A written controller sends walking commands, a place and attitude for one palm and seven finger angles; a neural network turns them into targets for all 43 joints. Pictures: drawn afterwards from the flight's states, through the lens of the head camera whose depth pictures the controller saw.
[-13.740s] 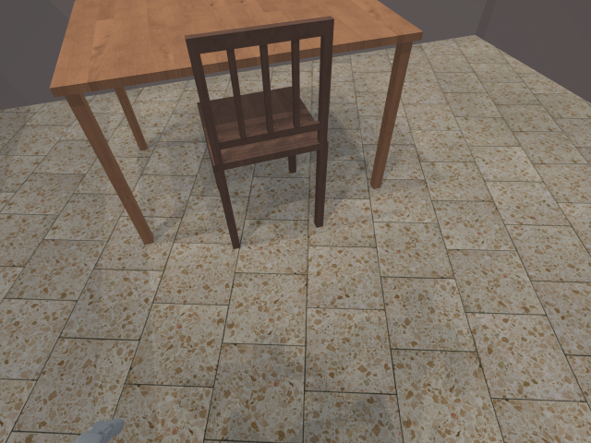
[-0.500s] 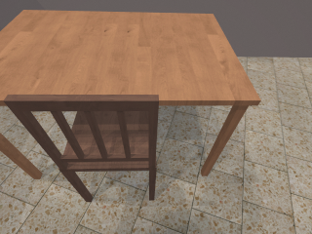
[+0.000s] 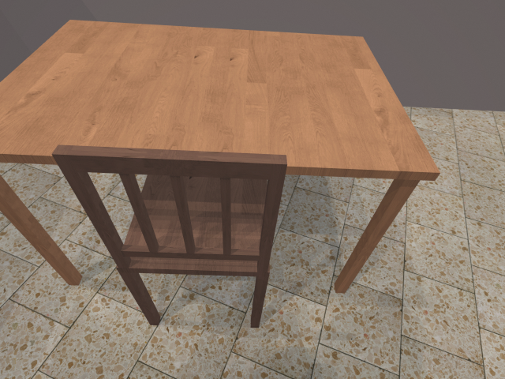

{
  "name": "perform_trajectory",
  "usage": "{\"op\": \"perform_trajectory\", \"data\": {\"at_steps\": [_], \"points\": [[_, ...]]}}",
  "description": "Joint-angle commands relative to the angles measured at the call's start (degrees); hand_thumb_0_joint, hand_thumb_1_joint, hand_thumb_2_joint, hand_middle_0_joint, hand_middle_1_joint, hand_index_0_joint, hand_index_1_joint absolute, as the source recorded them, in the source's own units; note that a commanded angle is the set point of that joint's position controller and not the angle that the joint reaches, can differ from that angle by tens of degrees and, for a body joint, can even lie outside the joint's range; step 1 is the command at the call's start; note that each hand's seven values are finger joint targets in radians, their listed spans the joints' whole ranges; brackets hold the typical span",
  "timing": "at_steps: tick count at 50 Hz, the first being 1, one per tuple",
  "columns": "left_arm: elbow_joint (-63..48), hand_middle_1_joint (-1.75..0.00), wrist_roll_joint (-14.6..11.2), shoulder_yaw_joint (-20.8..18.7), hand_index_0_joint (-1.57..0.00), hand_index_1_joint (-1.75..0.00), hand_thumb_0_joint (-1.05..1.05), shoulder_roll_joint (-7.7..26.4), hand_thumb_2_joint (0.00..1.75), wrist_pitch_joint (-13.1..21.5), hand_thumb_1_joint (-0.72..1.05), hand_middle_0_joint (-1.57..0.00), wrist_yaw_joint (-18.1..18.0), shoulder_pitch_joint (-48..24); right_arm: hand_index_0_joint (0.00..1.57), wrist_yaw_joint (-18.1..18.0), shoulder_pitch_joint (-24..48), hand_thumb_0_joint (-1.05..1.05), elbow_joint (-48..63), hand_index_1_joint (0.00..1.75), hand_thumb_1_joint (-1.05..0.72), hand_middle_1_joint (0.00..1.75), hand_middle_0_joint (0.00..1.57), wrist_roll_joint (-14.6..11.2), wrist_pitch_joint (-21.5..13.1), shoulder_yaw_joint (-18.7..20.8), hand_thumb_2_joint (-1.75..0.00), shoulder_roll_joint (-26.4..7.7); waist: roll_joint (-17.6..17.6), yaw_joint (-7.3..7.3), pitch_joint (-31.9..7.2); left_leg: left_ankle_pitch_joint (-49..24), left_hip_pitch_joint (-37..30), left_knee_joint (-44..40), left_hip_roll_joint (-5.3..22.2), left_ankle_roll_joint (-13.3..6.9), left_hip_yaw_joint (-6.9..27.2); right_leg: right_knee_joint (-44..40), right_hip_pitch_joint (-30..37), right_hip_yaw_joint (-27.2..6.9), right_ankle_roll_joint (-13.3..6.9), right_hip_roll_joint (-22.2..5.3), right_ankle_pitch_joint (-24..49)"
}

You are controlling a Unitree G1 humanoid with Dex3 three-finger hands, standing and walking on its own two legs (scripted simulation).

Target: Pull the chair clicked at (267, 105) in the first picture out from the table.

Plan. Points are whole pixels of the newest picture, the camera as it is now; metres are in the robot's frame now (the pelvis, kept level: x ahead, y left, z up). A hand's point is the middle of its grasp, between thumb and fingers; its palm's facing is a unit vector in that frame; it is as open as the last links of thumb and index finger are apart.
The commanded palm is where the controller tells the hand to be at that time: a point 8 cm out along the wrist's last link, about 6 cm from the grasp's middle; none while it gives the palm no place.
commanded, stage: come to a stop and stand still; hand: left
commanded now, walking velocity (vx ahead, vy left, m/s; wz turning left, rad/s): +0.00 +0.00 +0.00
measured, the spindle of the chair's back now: (184, 216) +0.45 +0.18 -0.08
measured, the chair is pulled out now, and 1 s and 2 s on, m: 0.00 0.00 0.00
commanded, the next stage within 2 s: look again from close up in 0.32 s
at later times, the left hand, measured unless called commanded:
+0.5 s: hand out of the picture -0.02 +0.18 -0.18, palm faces +0.00 -0.99 -0.17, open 7.4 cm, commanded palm none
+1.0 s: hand out of the picture -0.03 +0.17 -0.18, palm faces +0.00 -0.99 -0.16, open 7.4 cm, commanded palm none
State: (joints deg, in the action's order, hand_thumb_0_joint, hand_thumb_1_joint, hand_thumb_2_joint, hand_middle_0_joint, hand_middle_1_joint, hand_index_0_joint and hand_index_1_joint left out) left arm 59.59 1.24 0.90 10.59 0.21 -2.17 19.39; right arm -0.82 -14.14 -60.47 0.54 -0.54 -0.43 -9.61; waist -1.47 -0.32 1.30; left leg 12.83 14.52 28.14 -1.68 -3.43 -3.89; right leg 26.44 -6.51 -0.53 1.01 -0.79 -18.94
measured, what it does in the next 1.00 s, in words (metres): stands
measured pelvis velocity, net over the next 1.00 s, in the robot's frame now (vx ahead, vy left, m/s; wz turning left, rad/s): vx -0.01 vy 0.01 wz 0.00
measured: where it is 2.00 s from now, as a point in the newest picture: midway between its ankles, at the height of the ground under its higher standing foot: outside the picture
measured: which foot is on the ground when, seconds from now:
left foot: down 0.00-1.00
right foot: down 0.00-1.00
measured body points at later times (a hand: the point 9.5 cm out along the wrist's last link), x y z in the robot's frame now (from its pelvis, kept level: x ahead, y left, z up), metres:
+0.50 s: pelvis +0.00 +0.01 +0.00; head +0.00 +0.02 +0.45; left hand -0.02 +0.23 -0.16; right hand +0.01 -0.22 -0.15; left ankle +0.03 +0.08 -0.74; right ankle -0.05 -0.13 -0.74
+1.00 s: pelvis -0.01 +0.01 +0.00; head +0.00 +0.02 +0.45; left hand -0.03 +0.22 -0.16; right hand +0.00 -0.22 -0.15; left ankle +0.03 +0.08 -0.74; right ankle -0.05 -0.13 -0.74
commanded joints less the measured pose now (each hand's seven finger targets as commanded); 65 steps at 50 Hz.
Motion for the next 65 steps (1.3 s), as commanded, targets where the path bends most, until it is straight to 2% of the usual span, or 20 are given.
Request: {"op": "perform_trajectory", "data": {"at_steps": [1,10,13,16,25,29,34,37,38,44,47,50,55,60,61,62,63,64,65], "points": [[-1.7,-0.30,-0.2,-0.7,-0.20,-0.30,0.00,4.6,0.90,0.9,0.90,-0.20,-0.5,4.2,0.20,-0.3,-1.8,0.00,2.5,0.30,-0.90,0.30,0.20,-0.2,-1.0,1.3,-0.90,-7.1,1.0,0.04,2.2,-2.7,-2.9,-7.8,7.2,0.2,9.8,-5.2,-6.3,-3.1,-2.3,-4.1,5.8],[-0.3,-0.30,-0.2,-0.5,-0.20,-0.30,0.00,4.4,0.90,0.9,0.90,-0.20,-0.6,5.5,0.20,-0.3,-2.5,0.00,0.9,0.30,-0.90,0.30,0.20,-0.4,-1.2,1.1,-0.90,-6.9,2.1,-0.08,1.0,-4.2,-4.6,-9.2,7.5,0.2,9.9,-5.7,-5.3,-2.3,-1.9,-4.5,6.8],[0.1,-0.30,-0.2,-0.5,-0.20,-0.30,0.00,4.3,0.90,0.9,0.90,-0.20,-0.5,5.5,0.20,-0.3,-2.7,0.00,0.3,0.30,-0.90,0.30,0.20,-0.5,-1.2,1.0,-0.90,-6.7,0.8,-0.10,2.4,-4.1,-4.0,-9.6,7.4,0.2,9.7,-6.3,-5.4,-2.3,-1.8,-4.4,6.9],[0.5,-0.30,-0.2,-0.5,-0.20,-0.30,0.00,4.1,0.90,1.0,0.90,-0.20,-0.7,5.7,0.20,-0.3,-3.0,0.00,-0.2,0.30,-0.90,0.30,0.20,-0.5,-1.2,1.0,-0.90,-6.6,1.0,0.02,1.5,-6.1,-5.3,-9.0,7.2,0.3,9.4,-6.2,-5.2,-2.4,-1.7,-4.8,8.1],[1.2,-0.30,-0.2,-0.3,-0.20,-0.30,0.00,3.8,0.90,0.9,0.90,-0.20,-0.7,5.8,0.20,-0.3,-2.9,0.00,-1.2,0.30,-0.90,0.30,0.20,-0.5,-1.0,0.9,-0.90,-6.2,0.9,-0.02,4.0,-2.3,-4.0,-10.4,7.1,0.6,9.3,-7.2,-6.1,-2.6,-1.8,-4.8,6.3],[1.1,-0.30,-0.2,-0.3,-0.20,-0.30,0.00,3.7,0.90,1.1,0.90,-0.20,-0.7,5.9,0.20,-0.3,-3.1,0.00,-1.4,0.30,-0.90,0.30,0.20,-0.6,-1.1,0.9,-0.90,-6.1,-0.4,0.08,2.8,-5.4,-5.3,-9.4,7.0,0.5,8.8,-7.4,-5.6,-2.8,-1.8,-5.1,8.2],[1.2,-0.30,-0.3,-0.4,-0.20,-0.30,0.00,3.7,0.90,1.0,0.90,-0.20,-0.8,5.8,0.20,-0.3,-3.2,0.00,-1.7,0.30,-0.90,0.30,0.20,-0.5,-1.1,0.9,-0.90,-6.0,0.9,0.13,2.1,-5.9,-5.8,-9.6,7.1,0.6,8.8,-7.3,-5.4,-2.8,-1.7,-4.9,8.3],[1.4,-0.30,-0.2,-0.4,-0.20,-0.30,0.00,3.4,0.90,1.0,0.90,-0.20,-0.8,5.9,0.20,-0.3,-3.5,0.00,-2.0,0.30,-0.90,0.30,0.20,-0.5,-1.1,0.9,-0.90,-5.9,1.6,0.15,2.8,-4.0,-5.4,-10.5,7.3,0.7,9.0,-7.5,-5.8,-2.6,-1.7,-4.9,7.2],[1.4,-0.30,-0.2,-0.3,-0.20,-0.30,0.00,3.5,0.90,1.0,0.90,-0.20,-0.7,5.8,0.20,-0.3,-3.3,0.00,-2.0,0.30,-0.90,0.30,0.20,-0.7,-1.0,0.9,-0.90,-5.6,0.8,-0.06,4.2,-3.0,-4.3,-10.7,7.2,0.6,8.9,-8.0,-5.9,-2.6,-1.7,-4.7,6.7],[1.5,-0.30,-0.2,-0.3,-0.20,-0.30,0.00,3.3,0.90,1.0,0.90,-0.20,-0.7,6.1,0.20,-0.4,-3.7,0.00,-2.1,0.30,-0.90,0.30,0.20,-0.6,-1.0,1.0,-0.90,-5.5,0.5,0.10,3.3,-3.8,-5.3,-10.4,7.0,0.7,9.0,-7.9,-6.0,-2.7,-1.8,-4.9,7.1],[1.7,-0.30,-0.2,-0.3,-0.20,-0.30,0.00,3.0,0.90,1.0,0.90,-0.20,-0.7,6.4,0.20,-0.3,-3.9,0.00,-2.4,0.30,-0.90,0.30,0.20,-0.5,-0.9,1.0,-0.90,-5.6,1.0,0.15,2.8,-2.0,-5.6,-11.1,7.2,0.8,9.3,-7.8,-6.2,-2.6,-1.8,-4.8,6.3],[1.6,-0.30,-0.2,-0.3,-0.20,-0.30,0.00,3.0,0.90,0.9,0.90,-0.20,-0.7,6.3,0.20,-0.3,-3.8,0.00,-2.3,0.30,-0.90,0.30,0.20,-0.5,-0.9,1.0,-0.90,-5.5,1.5,0.13,3.6,-1.0,-5.0,-11.5,7.3,0.8,9.4,-7.8,-6.6,-2.6,-1.8,-4.7,5.9],[1.8,-0.30,-0.2,-0.2,-0.20,-0.30,0.00,2.9,0.90,1.1,0.90,-0.20,-0.7,6.5,0.20,-0.3,-4.0,0.00,-2.5,0.30,-0.90,0.30,0.20,-0.6,-0.9,1.0,-0.90,-5.1,0.6,0.19,3.7,-2.9,-5.2,-10.6,7.0,0.9,8.7,-8.1,-6.7,-2.9,-1.9,-4.8,7.0],[1.8,-0.30,-0.3,-0.2,-0.20,-0.30,0.00,2.7,0.90,1.2,0.90,-0.20,-0.8,6.6,0.20,-0.4,-4.3,0.00,-2.6,0.30,-0.90,0.30,0.20,-0.6,-1.1,0.9,-0.90,-5.1,0.4,0.23,1.9,-6.4,-6.8,-9.7,7.2,0.7,8.4,-7.7,-6.1,-2.9,-1.8,-4.9,8.9],[2.6,-0.30,1.0,-0.2,-0.20,-0.30,0.00,3.8,0.90,2.2,0.90,-0.20,-2.4,4.1,0.20,-0.1,-2.2,0.00,1.3,0.30,-0.90,0.30,0.20,-0.3,-1.4,0.6,-0.90,-7.6,5.0,0.97,5.0,-15.0,-1.6,-1.9,8.0,2.4,7.8,-6.3,-7.5,-2.6,-2.1,-5.1,9.5],[-86.3,-0.30,-9.6,-5.0,-0.20,-0.30,0.00,14.3,0.89,12.5,0.88,-0.20,-2.6,-33.6,0.20,-2.1,-3.6,0.00,23.2,0.30,-0.90,0.30,0.20,-3.2,-8.6,3.2,-0.90,-16.1,14.1,7.80,-22.8,-12.3,-21.7,-4.9,2.9,3.6,6.7,0.7,-9.8,4.7,-2.5,1.1,13.1],[-83.3,-0.29,-6.6,-8.1,-0.20,-0.29,0.00,18.8,0.88,10.8,0.85,-0.20,-4.8,-26.6,0.20,-4.1,2.4,0.00,18.9,0.30,-0.90,0.30,0.20,-3.6,-13.8,-0.3,-0.90,-11.2,15.6,3.97,-20.7,-9.2,-21.8,-7.5,6.1,5.1,7.0,7.7,-13.5,4.5,-2.5,1.7,3.7],[-67.3,-0.29,-6.8,-3.7,-0.19,-0.29,0.00,8.0,0.87,7.8,0.83,-0.19,-6.3,-11.2,0.20,-3.9,0.4,0.00,16.8,0.30,-0.90,0.30,0.20,-2.6,-16.9,1.3,-0.90,-11.6,14.4,2.65,-16.4,-1.8,-15.5,-10.0,6.7,6.0,9.6,10.1,-17.7,4.8,-3.2,1.5,-4.4],[-51.3,-0.29,-7.8,3.9,-0.19,-0.29,0.00,-4.3,0.86,2.3,0.81,-0.19,-6.2,7.3,0.20,-2.6,-1.0,0.00,15.9,0.30,-0.90,0.30,0.20,-3.8,-17.3,0.9,-0.90,-8.7,8.4,3.09,-5.8,5.7,-6.6,-10.7,5.6,4.6,10.8,10.7,-20.4,5.0,-3.1,0.7,-3.9]]}}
